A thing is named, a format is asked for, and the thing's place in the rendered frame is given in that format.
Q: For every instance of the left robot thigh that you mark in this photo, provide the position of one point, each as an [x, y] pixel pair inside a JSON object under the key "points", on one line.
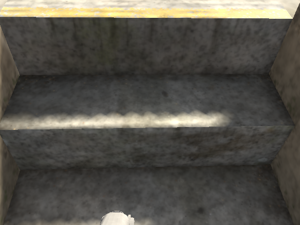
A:
{"points": [[117, 218]]}

